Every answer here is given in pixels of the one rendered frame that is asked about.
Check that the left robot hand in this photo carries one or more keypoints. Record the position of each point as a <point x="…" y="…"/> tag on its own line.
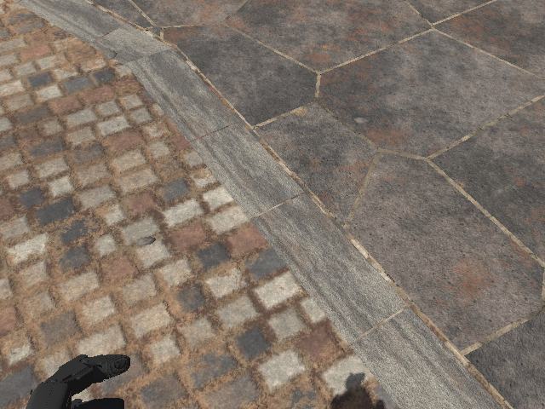
<point x="75" y="376"/>

